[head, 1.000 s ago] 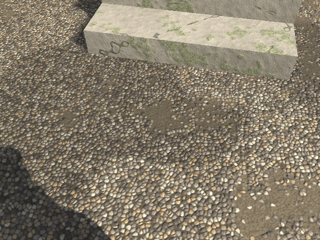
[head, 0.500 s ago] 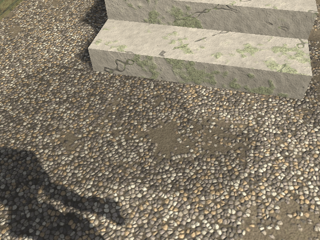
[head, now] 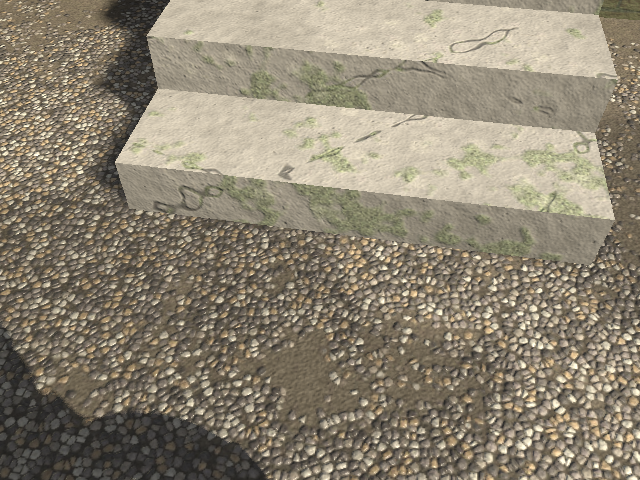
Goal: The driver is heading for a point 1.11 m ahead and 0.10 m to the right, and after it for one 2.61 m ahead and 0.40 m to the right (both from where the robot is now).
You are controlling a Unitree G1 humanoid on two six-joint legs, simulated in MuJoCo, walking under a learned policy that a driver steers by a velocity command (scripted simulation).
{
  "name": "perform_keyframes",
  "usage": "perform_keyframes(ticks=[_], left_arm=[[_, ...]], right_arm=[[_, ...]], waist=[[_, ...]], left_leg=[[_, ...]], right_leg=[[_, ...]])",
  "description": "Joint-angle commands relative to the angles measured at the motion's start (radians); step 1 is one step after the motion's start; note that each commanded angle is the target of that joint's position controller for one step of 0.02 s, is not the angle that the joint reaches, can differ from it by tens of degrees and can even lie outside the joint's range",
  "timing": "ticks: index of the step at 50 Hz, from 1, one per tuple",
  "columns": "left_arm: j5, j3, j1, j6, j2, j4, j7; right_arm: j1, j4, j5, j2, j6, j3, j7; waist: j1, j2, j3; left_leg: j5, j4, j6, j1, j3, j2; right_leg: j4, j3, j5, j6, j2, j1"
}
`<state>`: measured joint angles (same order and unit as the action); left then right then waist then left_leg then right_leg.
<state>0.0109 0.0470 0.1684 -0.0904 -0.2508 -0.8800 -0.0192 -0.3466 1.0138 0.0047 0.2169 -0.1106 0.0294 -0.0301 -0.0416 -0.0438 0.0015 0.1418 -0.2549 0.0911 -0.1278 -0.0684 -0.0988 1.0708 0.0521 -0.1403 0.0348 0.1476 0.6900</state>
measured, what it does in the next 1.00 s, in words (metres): walks ahead: right foot, then left foot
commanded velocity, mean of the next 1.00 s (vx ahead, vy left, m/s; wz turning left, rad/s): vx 0.50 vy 0.00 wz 0.00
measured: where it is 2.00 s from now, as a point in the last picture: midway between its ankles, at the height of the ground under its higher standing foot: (330, 303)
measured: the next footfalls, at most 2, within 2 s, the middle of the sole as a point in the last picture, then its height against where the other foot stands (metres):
right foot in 0.28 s outside the picture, level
left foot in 0.84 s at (288, 422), level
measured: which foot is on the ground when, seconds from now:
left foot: down 0.00-0.30, up 0.32-0.82, down 0.84-1.00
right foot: up 0.00-0.26, down 0.28-0.84, up 0.86-1.00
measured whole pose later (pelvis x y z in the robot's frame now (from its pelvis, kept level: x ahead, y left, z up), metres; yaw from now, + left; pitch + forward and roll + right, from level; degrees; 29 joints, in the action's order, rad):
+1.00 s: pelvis +0.56 -0.01 -0.01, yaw +1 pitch +1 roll +0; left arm -0.03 0.05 0.31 -0.07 -0.25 -0.99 0.02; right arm -0.22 0.94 0.03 0.23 -0.09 0.05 -0.02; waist 0.02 -0.03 -0.06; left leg 0.14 -0.42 0.07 -0.30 -0.09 -0.03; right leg 1.11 0.00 -0.33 0.07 0.04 0.39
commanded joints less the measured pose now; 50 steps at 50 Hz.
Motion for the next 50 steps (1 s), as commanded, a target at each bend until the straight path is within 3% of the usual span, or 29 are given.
perform_keyframes(ticks=[1,5,9,11,12,13,14,15,16,17,18,19,20,22,25,31,37,38,39,40,41,42,43,44,45,46,47,48,50], left_arm=[[-0.007,0.008,-0.007,-0.003,-0.037,0.048,0.001],[0.003,-0.002,-0.155,-0.011,-0.024,0.085,0.017],[0.012,-0.006,-0.247,-0.021,-0.035,0.128,0.044],[0.013,0.000,-0.224,-0.030,-0.057,0.134,0.056],[0.012,0.010,-0.168,-0.033,-0.078,0.123,0.057],[0.011,0.031,-0.044,-0.035,-0.112,0.087,0.055],[0.008,0.058,0.154,-0.035,-0.173,0.031,0.047],[-0.017,0.084,0.311,-0.030,-0.286,0.004,0.040],[-0.013,0.070,0.333,-0.026,-0.242,-0.008,0.045],[-0.005,0.047,0.252,-0.028,-0.168,0.004,0.046],[-0.003,0.033,0.154,-0.026,-0.125,0.029,0.045],[-0.007,0.022,0.076,-0.026,-0.096,0.040,0.050],[-0.013,0.014,0.040,-0.030,-0.069,0.043,0.054],[-0.017,0.012,0.052,-0.033,-0.064,0.021,0.059],[-0.018,0.023,0.107,-0.036,-0.106,-0.012,0.046],[-0.006,0.024,0.196,-0.019,-0.128,-0.048,0.017],[0.004,0.034,0.281,0.004,-0.142,-0.101,0.007],[-0.054,0.018,0.294,-0.009,-0.100,-0.109,0.013],[-0.055,0.022,0.295,-0.015,-0.106,-0.116,0.017],[-0.052,0.028,0.276,-0.015,-0.131,-0.117,0.017],[-0.048,0.033,0.259,-0.011,-0.148,-0.119,0.017],[-0.047,0.027,0.261,-0.007,-0.134,-0.116,0.017],[-0.023,0.007,0.310,-0.007,-0.063,-0.080,0.019],[0.004,0.002,0.418,-0.007,-0.021,-0.090,0.024],[-0.016,0.024,0.311,-0.002,-0.115,-0.089,0.020],[-0.017,0.022,0.222,-0.008,-0.101,-0.066,0.027],[-0.019,0.016,0.189,-0.009,-0.076,-0.065,0.032],[-0.038,0.015,0.185,0.003,-0.066,-0.069,0.036],[-0.053,0.010,0.213,0.027,-0.041,-0.083,0.046]], right_arm=[[0.024,-0.059,-0.005,0.141,-0.009,0.023,0.022],[-0.056,-0.040,-0.019,0.165,0.001,0.027,0.029],[-0.110,-0.013,-0.023,0.169,0.020,0.032,0.033],[-0.097,-0.013,-0.024,0.183,0.030,0.039,0.037],[-0.074,-0.019,-0.023,0.192,0.034,0.042,0.037],[-0.048,-0.026,-0.019,0.188,0.040,0.039,0.037],[-0.036,-0.043,-0.009,0.158,0.041,0.026,0.036],[-0.126,-0.067,0.002,0.061,0.025,-0.004,0.029],[-0.165,-0.048,-0.019,0.034,-0.002,-0.016,0.021],[-0.079,-0.066,-0.044,0.145,-0.021,0.012,0.017],[0.008,-0.093,-0.053,0.168,-0.027,0.017,0.018],[0.048,-0.099,-0.042,0.156,-0.023,0.021,0.025],[0.046,-0.097,-0.027,0.147,-0.009,0.029,0.032],[0.003,-0.085,-0.022,0.095,0.019,0.027,0.035],[0.068,-0.113,-0.014,0.097,0.034,0.034,0.040],[0.296,-0.183,-0.013,0.073,0.023,0.029,0.027],[0.448,-0.244,-0.026,0.078,0.006,0.021,-0.003],[0.417,-0.243,0.056,0.067,0.029,0.011,-0.016],[0.395,-0.239,0.059,0.068,0.037,0.016,-0.018],[0.332,-0.228,0.052,0.094,0.037,0.025,-0.014],[0.206,-0.191,0.052,0.118,0.031,0.037,-0.007],[0.027,-0.136,0.059,0.157,0.019,0.053,0.004],[-0.126,-0.114,0.081,0.253,0.008,0.075,0.020],[-0.156,-0.093,0.059,0.326,0.018,0.096,0.017],[-0.070,-0.107,0.026,0.256,0.027,0.083,0.013],[0.025,-0.120,0.023,0.184,0.024,0.064,0.011],[0.074,-0.123,0.024,0.137,0.019,0.052,0.007],[0.086,-0.114,0.017,0.112,0.016,0.044,0.010],[0.063,-0.090,0.011,0.094,0.007,0.036,0.012]], waist=[[0.031,0.072,-0.061],[-0.024,0.084,-0.072],[-0.044,0.096,-0.097],[-0.014,0.112,-0.078],[0.023,0.127,-0.044],[0.092,0.127,0.029],[0.172,0.099,0.158],[0.165,-0.113,0.330],[0.153,-0.240,0.429],[0.148,-0.155,0.282],[0.123,-0.087,0.170],[0.087,-0.008,0.093],[0.053,-0.009,0.057],[0.021,-0.027,0.035],[0.018,-0.009,-0.009],[0.080,-0.010,-0.053],[0.116,-0.016,-0.104],[0.099,-0.022,-0.111],[0.095,-0.056,-0.104],[0.058,-0.067,-0.077],[0.000,-0.056,-0.011],[-0.068,-0.017,0.094],[-0.089,0.150,0.253],[-0.044,0.375,0.370],[-0.031,0.196,0.269],[-0.008,0.135,0.132],[0.015,0.097,0.070],[0.037,0.112,0.031],[0.064,0.130,0.030]], left_leg=[[-0.160,0.160,0.151,-0.068,0.189,0.280],[-0.137,0.148,0.120,0.015,0.152,0.274],[-0.146,0.081,0.112,0.156,0.169,0.334],[-0.232,0.026,0.094,0.199,0.175,0.358],[-0.369,-0.035,0.082,0.200,0.164,0.352],[-0.535,-0.178,0.061,0.179,0.127,0.312],[-0.522,-0.417,0.027,0.051,0.081,0.255],[-0.140,-0.826,-0.040,-0.326,0.022,0.119],[0.404,-1.038,-0.052,-0.543,0.143,0.029],[0.369,-1.121,-0.029,-0.640,0.197,0.101],[0.275,-1.100,-0.016,-0.643,0.166,0.157],[0.194,-1.033,-0.021,-0.596,0.144,0.199],[0.144,-0.963,-0.024,-0.536,0.147,0.231],[0.100,-0.910,-0.035,-0.462,0.134,0.242],[0.004,-0.801,-0.059,-0.541,0.126,0.251],[-0.248,-0.448,-0.074,-0.575,0.092,0.219],[-0.184,-0.289,-0.046,-0.606,0.081,0.189],[-0.161,-0.274,-0.038,-0.502,0.005,0.169],[-0.111,-0.278,-0.024,-0.422,-0.009,0.151],[-0.048,-0.266,-0.008,-0.343,-0.004,0.131],[-0.013,-0.235,0.013,-0.212,-0.018,0.098],[-0.023,-0.221,0.042,0.007,-0.003,0.108],[0.017,-0.217,0.102,0.302,0.299,0.366],[-0.019,-0.075,0.212,0.480,0.719,0.547],[0.065,-0.051,0.169,0.388,0.646,0.476],[0.051,-0.029,0.141,0.240,0.498,0.436],[-0.012,0.011,0.116,0.131,0.404,0.391],[-0.070,0.038,0.099,0.056,0.335,0.357],[-0.155,0.071,0.096,-0.010,0.262,0.327]], right_leg=[[-0.178,-0.004,0.160,-0.021,0.019,0.024],[-0.412,-0.047,0.252,-0.026,-0.033,-0.018],[-0.516,-0.046,0.168,-0.002,-0.054,0.006],[-0.554,-0.054,0.093,0.027,-0.072,-0.054],[-0.568,-0.075,0.066,0.045,-0.099,-0.148],[-0.585,-0.104,0.065,0.070,-0.136,-0.318],[-0.562,-0.056,0.090,0.114,-0.095,-0.601],[-0.578,0.342,0.030,0.249,0.173,-1.015],[-0.753,0.706,-0.084,0.334,0.278,-1.136],[-0.771,0.598,-0.124,0.274,0.239,-1.020],[-0.786,0.433,-0.060,0.232,0.199,-0.863],[-0.825,0.318,0.032,0.210,0.154,-0.706],[-0.859,0.237,0.079,0.190,0.111,-0.610],[-0.909,0.159,0.136,0.191,0.075,-0.520],[-0.943,0.095,0.233,0.206,0.069,-0.518],[-0.969,0.020,0.190,0.166,0.043,-0.583],[-0.911,0.024,0.191,0.155,0.107,-0.760],[-0.908,-0.018,0.262,0.137,0.067,-0.727],[-0.880,-0.016,0.344,0.126,0.072,-0.710],[-0.808,-0.023,0.481,0.108,0.071,-0.729],[-0.658,-0.043,0.607,0.093,0.051,-0.740],[-0.441,-0.079,0.564,0.075,0.004,-0.668],[-0.101,-0.132,0.218,0.048,-0.070,-0.423],[0.175,-0.085,-0.423,0.031,-0.235,-0.153],[0.220,0.025,-0.352,0.056,-0.162,-0.077],[0.187,0.009,-0.249,0.062,-0.119,-0.063],[0.124,0.000,-0.180,0.060,-0.080,-0.099],[0.079,-0.009,-0.160,0.051,-0.061,-0.138],[0.040,-0.028,-0.139,0.033,-0.056,-0.212]])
